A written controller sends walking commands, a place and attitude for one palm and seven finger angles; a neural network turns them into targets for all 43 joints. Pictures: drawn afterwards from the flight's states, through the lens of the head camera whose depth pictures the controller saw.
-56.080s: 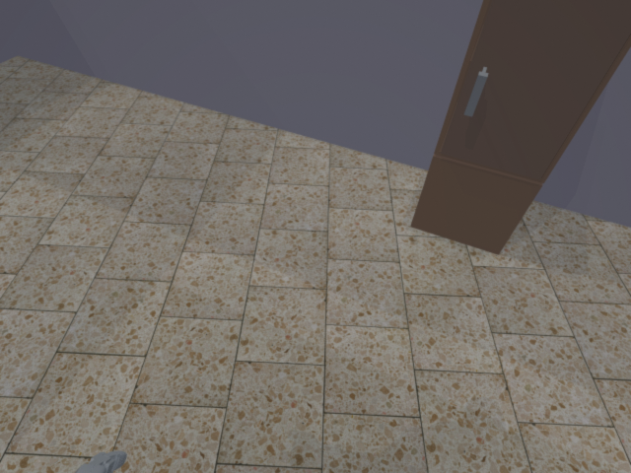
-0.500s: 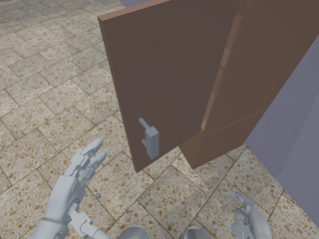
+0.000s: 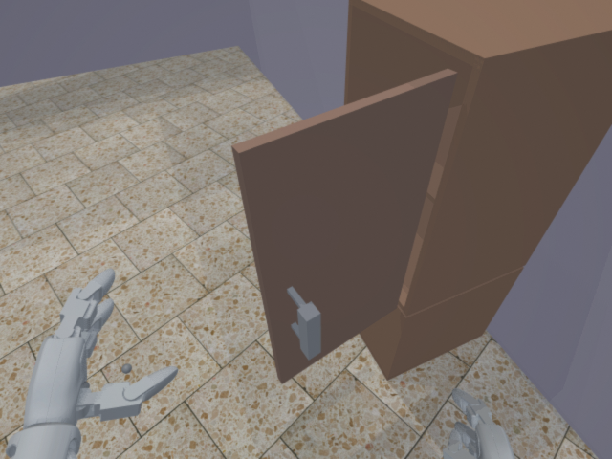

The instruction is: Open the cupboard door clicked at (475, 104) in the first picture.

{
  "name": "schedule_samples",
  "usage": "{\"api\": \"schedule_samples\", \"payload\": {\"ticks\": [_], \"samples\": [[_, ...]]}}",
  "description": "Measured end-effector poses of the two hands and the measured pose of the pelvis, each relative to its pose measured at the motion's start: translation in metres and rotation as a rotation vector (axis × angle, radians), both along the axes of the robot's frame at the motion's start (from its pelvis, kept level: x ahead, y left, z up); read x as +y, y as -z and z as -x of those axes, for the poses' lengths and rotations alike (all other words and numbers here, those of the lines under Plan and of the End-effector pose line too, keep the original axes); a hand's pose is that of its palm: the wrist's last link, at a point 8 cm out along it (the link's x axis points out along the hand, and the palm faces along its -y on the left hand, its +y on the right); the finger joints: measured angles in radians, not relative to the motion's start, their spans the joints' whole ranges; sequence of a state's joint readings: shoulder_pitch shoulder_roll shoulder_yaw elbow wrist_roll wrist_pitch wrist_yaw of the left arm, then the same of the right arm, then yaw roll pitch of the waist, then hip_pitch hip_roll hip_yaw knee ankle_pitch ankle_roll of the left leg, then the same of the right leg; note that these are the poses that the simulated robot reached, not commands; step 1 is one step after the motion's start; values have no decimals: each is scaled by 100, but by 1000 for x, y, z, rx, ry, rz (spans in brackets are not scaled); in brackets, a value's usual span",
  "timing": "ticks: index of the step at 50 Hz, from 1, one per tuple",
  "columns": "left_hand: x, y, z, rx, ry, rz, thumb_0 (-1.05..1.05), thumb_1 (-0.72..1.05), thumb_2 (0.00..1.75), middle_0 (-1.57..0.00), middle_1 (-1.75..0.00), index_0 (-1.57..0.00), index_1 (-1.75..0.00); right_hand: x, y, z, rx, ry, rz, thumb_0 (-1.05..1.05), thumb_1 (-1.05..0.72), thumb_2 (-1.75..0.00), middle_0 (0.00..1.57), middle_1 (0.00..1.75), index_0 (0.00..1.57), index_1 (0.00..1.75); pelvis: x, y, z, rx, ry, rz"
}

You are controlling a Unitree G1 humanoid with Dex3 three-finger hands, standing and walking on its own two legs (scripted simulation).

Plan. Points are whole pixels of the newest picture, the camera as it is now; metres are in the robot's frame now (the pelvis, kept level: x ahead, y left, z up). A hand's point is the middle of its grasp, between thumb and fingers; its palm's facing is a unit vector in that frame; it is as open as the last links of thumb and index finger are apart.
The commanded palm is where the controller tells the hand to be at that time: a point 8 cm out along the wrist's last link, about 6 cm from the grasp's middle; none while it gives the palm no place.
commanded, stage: draw the hand back to the body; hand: left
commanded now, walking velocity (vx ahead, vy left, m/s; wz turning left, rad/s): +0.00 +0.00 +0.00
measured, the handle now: (302, 322) +0.36 +0.05 -0.07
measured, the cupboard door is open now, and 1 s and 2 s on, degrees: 100 100 100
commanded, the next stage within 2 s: step back with the hand held close in 0.68 s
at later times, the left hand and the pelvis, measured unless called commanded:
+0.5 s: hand (57, 327) +0.19 +0.25 +0.18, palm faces +0.43 -0.81 -0.39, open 7.7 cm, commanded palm +0.14 +0.29 +0.19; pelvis +0.00 +0.00 +0.02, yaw -1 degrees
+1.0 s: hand (56, 324) +0.19 +0.26 +0.18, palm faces +0.38 -0.80 -0.47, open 7.4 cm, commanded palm +0.14 +0.29 +0.19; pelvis -0.02 +0.00 +0.02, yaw -2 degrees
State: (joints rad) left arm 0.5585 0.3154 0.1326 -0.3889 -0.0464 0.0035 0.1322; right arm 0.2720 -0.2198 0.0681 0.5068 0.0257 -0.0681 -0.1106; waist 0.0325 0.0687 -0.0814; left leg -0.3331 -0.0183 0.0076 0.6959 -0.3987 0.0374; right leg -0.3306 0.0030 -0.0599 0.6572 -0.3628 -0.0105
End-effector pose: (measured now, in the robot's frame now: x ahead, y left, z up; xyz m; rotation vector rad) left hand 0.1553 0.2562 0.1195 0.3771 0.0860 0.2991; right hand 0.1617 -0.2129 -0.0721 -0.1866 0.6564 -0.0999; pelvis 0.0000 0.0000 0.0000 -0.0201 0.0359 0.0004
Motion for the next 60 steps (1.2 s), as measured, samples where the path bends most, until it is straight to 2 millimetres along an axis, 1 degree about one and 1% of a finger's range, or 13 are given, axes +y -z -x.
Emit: {"api": "schedule_samples", "payload": {"ticks": [7,17,19,21,24,27,30,41,44,47,54,60], "samples": [[14,-36,-1,-97,-27,-58,0,32,65,-19,-30,-19,-30,0,-11,-9,-23,-17,-6,1,-90,-90,21,30,21,30,0,-10,-3,-44,8,-4],[35,-80,4,-241,-83,-143,0,67,80,-20,-30,-20,-30,-7,-21,-16,-37,-32,10,1,-90,-90,21,30,21,30,-2,-18,-1,-84,15,-5],[37,-85,5,-262,-91,-150,1,73,83,-20,-30,-20,-30,-8,-21,-15,-35,-32,8,1,-90,-90,21,30,21,30,-2,-19,0,-88,16,-5],[37,-84,5,-262,-94,-141,1,78,85,-20,-30,-20,-30,-9,-21,-13,-28,-30,6,1,-90,-90,21,30,21,30,-2,-20,1,-91,18,-6],[34,-76,5,-237,-89,-117,1,83,87,-21,-30,-21,-30,-12,-20,-9,-16,-24,7,1,-90,-90,21,30,21,30,-3,-21,3,-95,21,-6],[31,-69,5,-212,-80,-100,1,86,88,-21,-30,-21,-30,-13,-19,-5,-4,-18,12,1,-90,-90,21,30,21,30,-4,-21,4,-98,23,-6],[29,-66,7,-204,-74,-96,1,87,89,-21,-30,-21,-30,-15,-19,-1,3,-13,17,1,-90,-90,21,30,21,30,-5,-22,5,-103,24,-6],[29,-76,9,-238,-71,-120,1,89,90,-21,-30,-21,-30,-15,-17,5,1,-10,6,1,-90,-90,21,30,21,30,-6,-23,9,-115,26,-6],[35,-83,6,-260,-73,-166,1,89,90,-21,-30,-21,-30,-15,-17,6,11,-11,8,1,-90,-90,21,30,21,30,-6,-23,11,-96,24,0],[39,-83,3,-247,-62,-192,1,89,90,-21,-30,-21,-30,-19,-18,9,29,9,13,1,-90,-90,21,30,21,30,-4,-24,14,-68,33,2],[33,-71,1,-169,28,-199,1,89,90,-21,-30,-21,-30,-33,-18,24,73,89,49,1,-90,-90,21,30,21,30,4,-23,23,-33,47,-5],[40,-71,11,-183,54,-224,1,89,90,-22,-30,-22,-30,-34,-22,43,91,124,77,1,-90,-90,20,30,20,30,9,-20,38,-30,53,-7]]}}
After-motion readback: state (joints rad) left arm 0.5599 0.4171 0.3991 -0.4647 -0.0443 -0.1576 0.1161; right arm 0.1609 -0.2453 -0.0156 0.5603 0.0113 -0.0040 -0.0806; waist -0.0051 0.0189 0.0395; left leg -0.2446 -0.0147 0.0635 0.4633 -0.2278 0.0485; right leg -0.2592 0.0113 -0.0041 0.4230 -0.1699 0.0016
